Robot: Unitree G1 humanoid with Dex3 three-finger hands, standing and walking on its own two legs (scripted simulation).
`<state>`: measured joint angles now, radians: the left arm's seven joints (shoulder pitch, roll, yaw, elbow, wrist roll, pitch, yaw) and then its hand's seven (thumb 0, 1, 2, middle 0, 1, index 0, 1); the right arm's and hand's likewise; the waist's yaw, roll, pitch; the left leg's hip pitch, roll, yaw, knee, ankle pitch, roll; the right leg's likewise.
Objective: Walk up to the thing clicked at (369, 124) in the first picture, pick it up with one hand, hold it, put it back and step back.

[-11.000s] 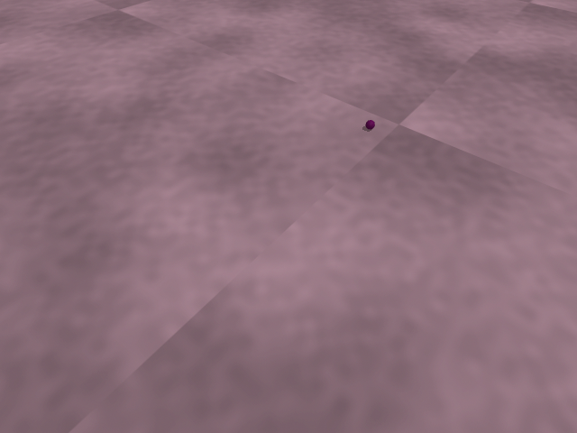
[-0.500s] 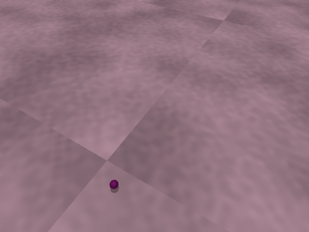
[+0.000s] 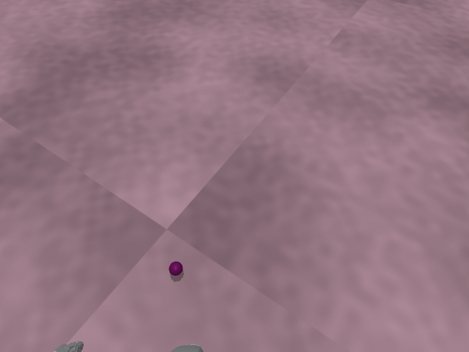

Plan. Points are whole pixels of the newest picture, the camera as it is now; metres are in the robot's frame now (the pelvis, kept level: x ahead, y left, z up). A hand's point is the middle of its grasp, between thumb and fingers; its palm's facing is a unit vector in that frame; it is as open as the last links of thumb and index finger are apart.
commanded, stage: walk up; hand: left
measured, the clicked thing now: (175, 268) +0.49 +0.26 -0.73
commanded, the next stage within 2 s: stand in 1.74 s
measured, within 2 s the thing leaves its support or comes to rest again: neither
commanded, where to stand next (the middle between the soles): +0.03 +0.03 m, yaw -2 degrees
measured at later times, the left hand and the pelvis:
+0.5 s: hand out of the picture +0.06 +0.31 -0.13, palm faces -0.04 -0.90 -0.44, open 7.4 cm; pelvis -0.02 +0.04 +0.00, yaw +0 degrees
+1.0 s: hand out of the picture +0.04 +0.29 -0.13, palm faces -0.01 -0.95 -0.33, open 7.4 cm; pelvis -0.04 +0.04 +0.02, yaw -1 degrees
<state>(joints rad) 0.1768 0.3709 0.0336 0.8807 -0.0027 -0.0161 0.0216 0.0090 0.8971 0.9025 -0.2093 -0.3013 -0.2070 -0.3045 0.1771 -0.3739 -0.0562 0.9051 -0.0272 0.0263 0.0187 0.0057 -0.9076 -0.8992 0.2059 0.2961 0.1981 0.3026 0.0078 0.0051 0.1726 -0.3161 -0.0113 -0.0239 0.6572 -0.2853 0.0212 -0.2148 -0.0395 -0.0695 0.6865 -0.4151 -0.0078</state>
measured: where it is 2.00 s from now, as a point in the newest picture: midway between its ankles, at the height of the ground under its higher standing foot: outside the picture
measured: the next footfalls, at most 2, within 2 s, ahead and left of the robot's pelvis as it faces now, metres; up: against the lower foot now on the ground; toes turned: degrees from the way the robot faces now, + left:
right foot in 0.24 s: +0.01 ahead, -0.10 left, +0.00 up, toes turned -6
left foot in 0.50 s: +0.03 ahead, +0.18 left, +0.00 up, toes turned -3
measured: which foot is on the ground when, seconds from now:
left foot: down 0.00-0.28, up 0.30-0.48, down 0.50-1.00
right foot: down 0.00-0.02, up 0.04-0.22, down 0.24-1.00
